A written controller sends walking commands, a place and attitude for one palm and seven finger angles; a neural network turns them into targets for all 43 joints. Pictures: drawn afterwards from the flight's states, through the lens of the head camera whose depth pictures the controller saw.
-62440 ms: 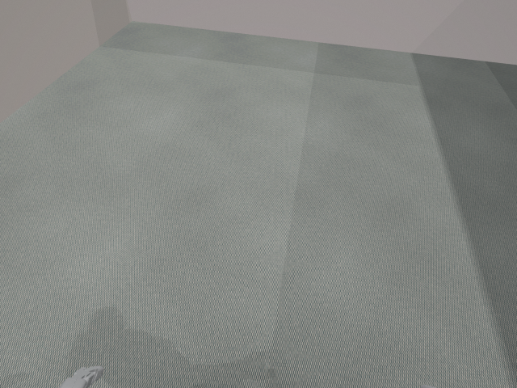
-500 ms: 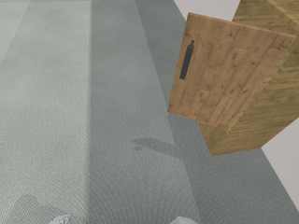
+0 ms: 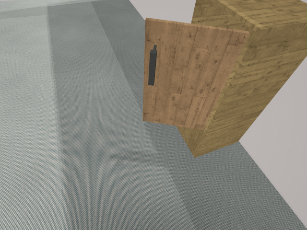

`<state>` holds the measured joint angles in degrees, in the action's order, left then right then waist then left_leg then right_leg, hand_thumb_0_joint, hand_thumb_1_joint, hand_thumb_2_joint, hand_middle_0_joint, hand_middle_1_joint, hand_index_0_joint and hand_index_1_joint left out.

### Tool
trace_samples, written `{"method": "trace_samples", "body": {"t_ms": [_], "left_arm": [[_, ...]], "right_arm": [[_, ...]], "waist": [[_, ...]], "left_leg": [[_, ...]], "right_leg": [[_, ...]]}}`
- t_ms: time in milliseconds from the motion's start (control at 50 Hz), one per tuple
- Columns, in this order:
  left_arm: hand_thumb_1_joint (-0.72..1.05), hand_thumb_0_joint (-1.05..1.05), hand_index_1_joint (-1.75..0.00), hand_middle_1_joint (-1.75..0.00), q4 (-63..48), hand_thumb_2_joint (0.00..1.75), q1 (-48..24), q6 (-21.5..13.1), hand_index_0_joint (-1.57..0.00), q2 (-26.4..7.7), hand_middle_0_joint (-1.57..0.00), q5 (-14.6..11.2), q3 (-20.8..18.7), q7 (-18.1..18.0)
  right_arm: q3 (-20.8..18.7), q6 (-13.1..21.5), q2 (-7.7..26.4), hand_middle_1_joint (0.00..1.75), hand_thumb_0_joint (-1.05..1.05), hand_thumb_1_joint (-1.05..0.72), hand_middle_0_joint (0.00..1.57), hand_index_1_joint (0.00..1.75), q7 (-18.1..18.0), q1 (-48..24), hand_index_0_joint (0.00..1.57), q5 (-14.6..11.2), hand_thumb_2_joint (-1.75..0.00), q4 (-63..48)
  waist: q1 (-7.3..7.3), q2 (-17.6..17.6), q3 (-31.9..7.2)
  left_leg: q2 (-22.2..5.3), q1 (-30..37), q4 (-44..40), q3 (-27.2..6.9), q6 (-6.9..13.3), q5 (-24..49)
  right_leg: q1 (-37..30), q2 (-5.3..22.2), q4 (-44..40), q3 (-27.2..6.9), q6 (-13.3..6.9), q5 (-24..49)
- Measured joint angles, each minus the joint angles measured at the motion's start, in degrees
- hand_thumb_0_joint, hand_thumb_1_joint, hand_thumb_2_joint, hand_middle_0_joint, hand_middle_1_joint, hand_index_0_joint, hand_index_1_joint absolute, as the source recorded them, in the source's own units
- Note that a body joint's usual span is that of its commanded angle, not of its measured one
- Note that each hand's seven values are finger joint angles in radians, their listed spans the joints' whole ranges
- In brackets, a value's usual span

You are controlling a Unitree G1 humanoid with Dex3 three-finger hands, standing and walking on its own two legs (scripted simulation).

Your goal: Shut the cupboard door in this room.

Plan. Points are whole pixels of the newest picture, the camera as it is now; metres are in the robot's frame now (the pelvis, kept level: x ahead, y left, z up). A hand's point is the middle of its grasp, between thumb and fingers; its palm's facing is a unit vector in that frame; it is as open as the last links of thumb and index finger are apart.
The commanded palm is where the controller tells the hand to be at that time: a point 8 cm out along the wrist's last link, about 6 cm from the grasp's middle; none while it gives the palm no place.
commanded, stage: take the last steps up to it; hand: left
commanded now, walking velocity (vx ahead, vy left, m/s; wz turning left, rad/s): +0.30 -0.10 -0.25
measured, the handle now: (153, 65) +0.72 +0.04 +0.01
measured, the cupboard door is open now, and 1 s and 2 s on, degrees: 60 60 60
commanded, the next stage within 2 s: come to a stop and stand still in 0.76 s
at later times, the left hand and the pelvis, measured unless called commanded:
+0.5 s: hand out of the picture +0.09 +0.12 -0.16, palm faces -0.05 -0.98 -0.19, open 7.4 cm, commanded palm none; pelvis +0.08 -0.06 +0.01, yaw -5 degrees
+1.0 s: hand (128, 185) +0.28 +0.09 -0.17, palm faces -0.07 -0.97 -0.23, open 7.4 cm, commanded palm none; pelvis +0.22 -0.10 +0.00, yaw -6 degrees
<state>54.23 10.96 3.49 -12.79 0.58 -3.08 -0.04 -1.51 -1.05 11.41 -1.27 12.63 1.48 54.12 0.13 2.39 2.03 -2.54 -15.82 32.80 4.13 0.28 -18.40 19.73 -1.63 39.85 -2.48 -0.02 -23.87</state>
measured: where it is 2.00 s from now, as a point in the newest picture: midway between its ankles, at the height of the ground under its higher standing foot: outside the picture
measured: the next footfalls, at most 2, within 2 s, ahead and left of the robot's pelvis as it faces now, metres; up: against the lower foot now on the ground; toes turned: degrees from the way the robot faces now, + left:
right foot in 0.28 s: +0.05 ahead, -0.15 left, +0.00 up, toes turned -9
left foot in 0.66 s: +0.29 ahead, +0.04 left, +0.00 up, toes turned -4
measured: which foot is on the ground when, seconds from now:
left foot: down 0.00-0.28, up 0.30-0.64, down 0.66-1.00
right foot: up 0.00-0.26, down 0.28-0.66, up 0.68-0.94, down 0.96-1.00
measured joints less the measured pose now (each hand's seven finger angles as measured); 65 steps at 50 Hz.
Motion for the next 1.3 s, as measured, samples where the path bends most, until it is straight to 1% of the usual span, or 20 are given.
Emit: {"method": "trace_samples", "body": {"t_ms": [60, 120, 180, 260, 300, 340, 420, 500, 600, 660, 700, 740, 780, 860, 920, 960, 1100, 1180, 1260, 1300], "left_arm": [[0.90, 0.01, -0.30, -0.30, 0.6, 0.89, 0.0, 0.6, -0.20, -0.5, -0.20, 0.4, -0.6, 0.4], [0.90, 0.01, -0.30, -0.30, 1.1, 0.89, 0.2, 0.5, -0.20, -0.4, -0.20, 0.6, -0.8, 1.1], [0.90, 0.01, -0.30, -0.30, 1.6, 0.89, 0.7, 0.3, -0.20, -0.1, -0.20, 0.7, -0.7, 1.9], [0.90, 0.01, -0.30, -0.30, 2.0, 0.89, 1.0, -0.6, -0.20, 0.3, -0.20, 0.8, -0.6, 2.7], [0.90, 0.01, -0.30, -0.30, 2.0, 0.89, 1.5, -2.2, -0.20, 0.1, -0.20, 1.0, -0.5, 2.7], [0.90, 0.01, -0.30, -0.30, 2.7, 0.89, 1.6, -3.4, -0.20, 1.0, -0.20, 0.8, -0.2, 1.9], [0.90, 0.01, -0.30, -0.30, 4.0, 0.89, 4.2, -4.7, -0.20, 2.2, -0.20, 0.6, 0.2, 0.5], [0.90, 0.01, -0.30, -0.30, 6.6, 0.89, 6.8, -5.5, -0.20, 3.0, -0.20, 0.6, 0.9, 0.1], [0.90, 0.01, -0.30, -0.30, 9.6, 0.89, 8.9, -5.7, -0.20, 3.8, -0.20, 0.6, 1.4, 0.1], [0.90, 0.01, -0.30, -0.30, 10.9, 0.89, 10.5, -5.4, -0.20, 4.1, -0.21, 0.2, 1.3, 0.1], [0.90, 0.01, -0.30, -0.30, 11.3, 0.89, 10.1, -4.5, -0.20, 3.7, -0.21, 0.0, 1.4, 0.0], [0.90, 0.01, -0.30, -0.30, 11.1, 0.89, 8.9, -3.8, -0.20, 3.3, -0.20, 0.3, 1.2, 0.0], [0.90, 0.01, -0.30, -0.30, 10.3, 0.89, 6.9, -3.4, -0.20, 3.1, -0.20, 0.6, 0.9, 0.2], [0.91, 0.01, -0.30, -0.30, 7.1, 0.89, 3.4, -3.4, -0.20, 3.4, -0.20, 0.7, 0.5, 0.4], [0.92, 0.01, -0.30, -0.30, 5.7, 0.89, 2.2, -4.0, -0.20, 2.7, -0.20, 0.8, 0.4, 0.0], [0.92, 0.01, -0.30, -0.30, 5.1, 0.89, 2.4, -4.7, -0.20, 1.5, -0.20, 0.8, 0.5, -0.4], [0.93, 0.01, -0.30, -0.30, 7.4, 0.89, 0.6, -3.8, -0.20, 3.0, -0.20, 0.2, 2.0, -1.2], [0.92, 0.01, -0.30, -0.30, 6.3, 0.89, -1.8, -3.9, -0.20, 3.5, -0.20, 0.1, 1.6, -1.7], [0.92, 0.00, -0.30, -0.30, 5.0, 0.89, -3.7, -3.5, -0.20, 3.7, -0.21, 0.7, 0.7, -2.5], [0.92, 0.00, -0.30, -0.30, 4.5, 0.89, -3.8, -2.9, -0.20, 3.3, -0.21, 0.9, 0.4, -2.5]], "right_arm": [[0.9, 0.2, -1.4, 0.30, 0.01, -0.90, 0.20, 0.30, -0.4, 0.8, 0.20, 0.7, -0.90, 0.3], [1.1, 0.5, -2.0, 0.30, 0.01, -0.90, 0.20, 0.30, -0.3, 1.7, 0.20, 1.0, -0.90, 0.8], [0.7, 0.8, -1.8, 0.30, 0.01, -0.90, 0.20, 0.30, 0.0, 2.6, 0.20, 1.2, -0.90, 1.6], [-0.1, 0.8, -0.7, 0.30, 0.01, -0.90, 0.20, 0.30, 0.4, 4.3, 0.20, 1.1, -0.90, 3.2], [-0.6, 0.6, -0.1, 0.30, 0.01, -0.90, 0.20, 0.30, 0.6, 5.4, 0.20, 0.5, -0.90, 4.3], [-1.0, -0.4, 1.0, 0.30, 0.01, -0.90, 0.20, 0.30, 0.8, 5.5, 0.20, 0.3, -0.90, 5.8], [-1.7, -0.9, 1.7, 0.30, 0.01, -0.90, 0.20, 0.30, 1.4, 4.5, 0.20, 0.5, -0.90, 7.1], [-1.7, 0.0, 1.2, 0.30, 0.01, -0.91, 0.19, 0.30, 1.9, 1.8, 0.19, 0.5, -0.90, 5.6], [-1.2, 1.5, -0.3, 0.30, 0.01, -0.91, 0.19, 0.30, 2.2, -1.2, 0.19, 0.2, -0.90, 4.3], [-0.6, 3.2, -1.0, 0.30, 0.01, -0.91, 0.19, 0.30, 1.8, -1.9, 0.19, 0.5, -0.90, 3.8], [-0.2, 3.9, -2.1, 0.30, 0.01, -0.90, 0.19, 0.30, 1.2, -2.4, 0.19, 0.9, -0.90, 3.6], [0.2, 3.9, -3.1, 0.30, 0.00, -0.90, 0.20, 0.30, 0.8, -2.0, 0.19, 0.8, -0.90, 3.3], [0.4, 3.7, -3.7, 0.30, 0.00, -0.91, 0.20, 0.30, 0.3, -1.1, 0.20, 0.6, -0.90, 3.5], [-0.2, 2.8, -2.4, 0.30, 0.00, -0.94, 0.20, 0.30, -0.2, 0.8, 0.20, 0.7, -0.90, 5.0], [-0.3, 1.6, -2.0, 0.30, 0.00, -0.93, 0.20, 0.30, 0.1, 2.1, 0.20, 0.5, -0.90, 6.5], [-0.1, 0.9, -2.5, 0.30, 0.00, -0.93, 0.20, 0.30, 0.2, 3.1, 0.20, 0.1, -0.90, 7.4], [0.1, -0.4, -2.3, 0.30, 0.01, -0.91, 0.20, 0.30, 0.4, 3.9, 0.19, -0.6, -0.90, 9.1], [-0.3, -1.0, -2.2, 0.30, 0.01, -0.91, 0.20, 0.30, 0.2, 3.0, 0.19, -0.8, -0.90, 8.5], [-1.3, -2.3, -1.2, 0.30, 0.01, -0.91, 0.20, 0.30, -0.2, 0.8, 0.20, -1.0, -0.90, 7.3], [-1.7, -2.5, -0.7, 0.30, 0.01, -0.91, 0.20, 0.30, -0.3, -0.5, 0.19, -1.1, -0.90, 6.3]], "waist": [[-0.24, 0.5, 0.2], [-0.30, -0.4, 0.3], [0.16, -1.9, 0.1], [0.97, -3.8, -0.2], [0.79, -3.8, -0.5], [0.79, -5.0, -0.3], [0.18, -4.0, -0.7], [0.26, -2.2, -0.2], [-0.58, -0.9, 1.0], [-0.85, -0.5, 1.0], [-0.93, 1.0, 1.5], [-0.96, 1.8, 1.7], [-0.83, 1.5, 1.9], [-0.69, -0.8, 2.0], [-0.39, -2.0, 1.6], [-0.60, -0.5, 0.8], [1.12, -2.9, -0.7], [0.68, -3.0, 1.3], [-0.58, -1.9, 3.7], [-0.90, -0.9, 4.5]], "left_leg": [[-0.6, 1.8, -2.0, 1.0, -0.2, 1.2], [-1.5, 3.7, -4.7, 1.7, -0.7, 2.3], [-2.6, 5.1, -6.3, 2.6, -1.3, 2.5], [-4.3, 5.8, -4.9, 3.6, -2.7, 0.7], [-4.8, 4.2, 0.7, 3.7, -2.8, -3.5], [-4.6, -0.1, 12.2, 0.8, -2.1, -9.9], [-3.1, -8.0, 25.1, 0.3, -2.1, -6.7], [-3.1, -11.5, 20.0, 1.4, -2.7, -1.4], [-2.3, -10.0, 7.4, 2.2, -1.8, 2.8], [-1.0, -5.7, -0.2, 2.7, 0.5, 8.0], [-0.4, -5.4, 2.8, 3.8, 2.3, 6.1], [0.0, -3.6, 2.3, 4.8, 2.4, 4.3], [0.4, -1.6, -0.4, 4.8, 1.8, 4.9], [0.4, 1.9, -5.3, 4.1, 1.5, 6.2], [-0.4, 3.4, -5.1, 3.6, 0.5, 4.8], [0.2, 3.7, -3.0, 4.1, -0.7, 2.7], [-1.5, 6.6, -6.5, 2.2, -2.6, 2.0], [-1.7, 4.6, -2.7, 1.3, -2.8, 0.5], [0.9, -0.6, 9.1, -0.3, -3.1, -9.3], [1.9, -1.6, 9.1, -0.5, -3.1, -8.9]], "right_leg": [[3.3, 0.0, 12.1, 0.5, 0.6, -3.0], [4.0, 0.8, 15.6, 2.2, 0.8, -2.5], [2.4, 2.0, 11.0, 4.1, 0.7, -1.9], [-2.7, 2.4, -2.4, 6.0, 0.2, 1.2], [-5.4, 2.3, -9.1, 5.9, -0.9, 7.3], [-6.3, 1.4, -8.0, 6.9, -1.9, 6.8], [-11.1, 0.9, -13.5, 7.2, -2.7, 6.0], [-15.0, 0.5, -18.7, 6.8, -3.0, 7.2], [-18.8, -0.3, -19.6, 6.9, -2.6, 4.7], [-18.3, -0.2, -12.2, 6.8, -2.0, -0.8], [-12.8, 0.8, 3.0, 5.5, -2.6, -5.0], [-6.5, 1.4, 15.7, 4.6, -2.9, -5.4], [-1.5, 2.5, 20.8, 4.7, -2.7, -3.3], [2.8, 4.5, 12.5, 5.0, -1.9, -0.5], [0.9, 4.7, 0.9, 5.5, -1.0, 4.7], [-1.7, 5.2, -7.9, 3.9, -0.6, 10.8], [-4.3, 3.3, -10.0, 5.7, -1.0, 9.6], [-4.7, 3.2, -10.7, 6.4, -1.2, 9.6], [-4.9, 4.5, -11.4, 6.3, -0.9, 10.4], [-5.0, 5.2, -11.7, 5.9, -0.3, 11.0]]}}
